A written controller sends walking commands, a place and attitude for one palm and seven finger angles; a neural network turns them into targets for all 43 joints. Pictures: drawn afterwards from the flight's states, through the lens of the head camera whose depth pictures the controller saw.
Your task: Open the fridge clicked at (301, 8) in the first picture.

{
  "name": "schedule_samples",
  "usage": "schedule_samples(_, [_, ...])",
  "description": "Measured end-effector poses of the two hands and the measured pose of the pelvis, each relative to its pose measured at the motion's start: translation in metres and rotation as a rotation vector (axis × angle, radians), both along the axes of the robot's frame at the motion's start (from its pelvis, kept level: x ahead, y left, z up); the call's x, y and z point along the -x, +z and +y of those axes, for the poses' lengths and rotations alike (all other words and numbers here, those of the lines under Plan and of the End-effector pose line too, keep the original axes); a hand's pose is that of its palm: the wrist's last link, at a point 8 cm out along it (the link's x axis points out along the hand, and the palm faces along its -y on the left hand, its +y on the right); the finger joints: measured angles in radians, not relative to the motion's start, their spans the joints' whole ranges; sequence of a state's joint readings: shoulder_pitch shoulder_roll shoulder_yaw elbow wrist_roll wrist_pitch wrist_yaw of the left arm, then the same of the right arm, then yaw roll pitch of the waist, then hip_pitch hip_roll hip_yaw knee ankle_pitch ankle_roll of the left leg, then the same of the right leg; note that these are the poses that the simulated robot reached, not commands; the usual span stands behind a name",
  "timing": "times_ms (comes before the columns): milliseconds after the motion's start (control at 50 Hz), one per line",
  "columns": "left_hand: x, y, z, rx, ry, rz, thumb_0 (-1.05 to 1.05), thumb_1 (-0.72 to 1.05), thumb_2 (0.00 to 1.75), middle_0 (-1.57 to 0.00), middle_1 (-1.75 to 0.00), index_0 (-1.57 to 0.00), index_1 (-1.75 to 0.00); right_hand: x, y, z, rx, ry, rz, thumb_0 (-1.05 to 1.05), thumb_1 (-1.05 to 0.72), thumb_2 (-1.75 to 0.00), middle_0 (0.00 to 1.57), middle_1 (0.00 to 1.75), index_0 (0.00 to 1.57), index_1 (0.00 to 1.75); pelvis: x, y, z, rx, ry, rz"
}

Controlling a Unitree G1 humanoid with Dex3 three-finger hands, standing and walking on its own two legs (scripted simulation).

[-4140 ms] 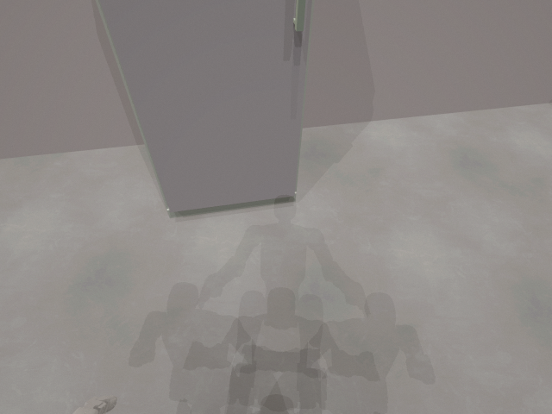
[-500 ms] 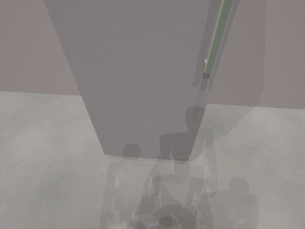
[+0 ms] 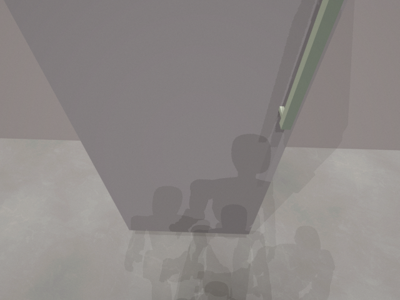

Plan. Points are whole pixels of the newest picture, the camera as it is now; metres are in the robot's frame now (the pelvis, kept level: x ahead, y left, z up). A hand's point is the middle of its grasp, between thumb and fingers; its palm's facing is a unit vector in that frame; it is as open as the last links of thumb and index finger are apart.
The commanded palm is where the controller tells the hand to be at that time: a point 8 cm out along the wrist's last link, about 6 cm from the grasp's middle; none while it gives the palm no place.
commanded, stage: come to a stop and stand still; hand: right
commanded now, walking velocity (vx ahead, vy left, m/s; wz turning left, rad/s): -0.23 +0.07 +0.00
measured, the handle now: (306, 54) +0.48 -0.17 +0.26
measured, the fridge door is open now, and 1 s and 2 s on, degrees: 0 0 0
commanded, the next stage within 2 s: none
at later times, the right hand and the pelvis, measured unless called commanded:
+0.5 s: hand out of the picture +0.03 -0.17 -0.18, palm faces +0.02 +0.96 -0.29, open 7.4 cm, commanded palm none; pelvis -0.04 +0.03 -0.02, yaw +0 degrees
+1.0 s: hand out of the picture -0.07 -0.13 -0.17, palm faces +0.02 +0.98 -0.21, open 7.4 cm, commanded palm none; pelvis -0.09 +0.05 +0.00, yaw +0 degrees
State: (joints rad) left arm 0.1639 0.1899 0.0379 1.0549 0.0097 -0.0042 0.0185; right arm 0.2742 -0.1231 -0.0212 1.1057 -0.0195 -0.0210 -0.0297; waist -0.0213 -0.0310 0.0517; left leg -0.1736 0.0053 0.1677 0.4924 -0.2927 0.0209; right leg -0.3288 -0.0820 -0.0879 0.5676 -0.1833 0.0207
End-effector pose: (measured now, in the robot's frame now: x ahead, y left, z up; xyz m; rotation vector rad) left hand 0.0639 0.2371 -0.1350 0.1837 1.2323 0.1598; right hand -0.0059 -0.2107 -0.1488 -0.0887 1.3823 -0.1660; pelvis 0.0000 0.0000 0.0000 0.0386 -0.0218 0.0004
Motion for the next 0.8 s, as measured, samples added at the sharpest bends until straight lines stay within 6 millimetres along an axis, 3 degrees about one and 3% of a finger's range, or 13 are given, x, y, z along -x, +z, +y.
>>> schedule_samples(120, [-0.035, 0.009, -0.019, -0.004, -0.031, -0.056, 0.0, 0.92, 0.9, -0.2, -0.3, -0.2, -0.3, -0.009, -0.005, -0.011, 0.001, -0.01, 0.028, 0.01, -0.91, -0.9, 0.2, 0.3, 0.2, 0.3, -0.006, 0.001, -0.006, 0.029, 0.012, -0.003])
schedule_samples(240, [-0.031, 0.005, -0.019, 0.035, -0.015, -0.073, 0.0, 0.91, 0.89, -0.2, -0.3, -0.2, -0.3, -0.022, 0.007, -0.025, 0.069, 0.014, -0.014, 0.01, -0.91, -0.9, 0.2, 0.3, 0.2, 0.3, 0.009, 0.003, 0.002, 0.028, 0.022, 0.003])
schedule_samples(320, [-0.011, -0.006, -0.002, 0.06, 0.01, -0.068, 0.0, 0.91, 0.89, -0.21, -0.3, -0.2, -0.3, -0.027, 0.016, -0.024, 0.123, 0.039, -0.074, 0.0, -0.91, -0.9, 0.2, 0.3, 0.2, 0.3, 0.022, -0.002, 0.015, 0.032, 0.024, 0.003])
schedule_samples(360, [0.0, -0.016, 0.01, 0.071, 0.025, -0.08, 0.0, 0.91, 0.89, -0.21, -0.3, -0.2, -0.3, -0.027, 0.011, -0.022, 0.156, 0.075, -0.116, 0.0, -0.91, -0.9, 0.2, 0.3, 0.2, 0.3, 0.027, -0.013, 0.024, 0.06, 0.036, 0.014])
schedule_samples(440, [0.029, -0.026, 0.028, 0.057, 0.041, -0.075, 0.0, 0.91, 0.89, -0.2, -0.3, -0.2, -0.3, -0.024, 0.011, -0.012, 0.157, 0.099, -0.175, 0.0, -0.91, -0.9, 0.2, 0.3, 0.2, 0.3, 0.037, -0.021, 0.025, 0.012, 0.0, -0.025])
schedule_samples(580, [0.096, -0.024, 0.033, 0.042, 0.054, -0.008, 0.0, 0.91, 0.9, -0.2, -0.3, -0.2, -0.3, -0.022, 0.008, 0.008, 0.108, 0.104, -0.222, 0.01, -0.9, -0.9, 0.2, 0.3, 0.2, 0.3, 0.053, -0.019, 0.033, 0.031, -0.006, -0.042])
schedule_samples(680, [0.132, -0.025, 0.033, 0.074, 0.055, 0.081, 0.01, 0.91, 0.9, -0.2, -0.3, -0.2, -0.3, 0.005, 0.015, 0.025, 0.09, 0.092, -0.212, 0.01, -0.91, -0.9, 0.2, 0.3, 0.2, 0.3, 0.068, -0.012, 0.044, 0.046, -0.007, -0.032])
schedule_samples(800, [0.159, -0.018, 0.032, 0.076, 0.087, 0.108, 0.01, 0.91, 0.9, -0.2, -0.3, -0.2, -0.3, 0.039, 0.01, 0.025, 0.083, 0.079, -0.124, 0.01, -0.92, -0.9, 0.2, 0.3, 0.2, 0.3, 0.075, -0.008, 0.047, 0.044, -0.003, -0.013])
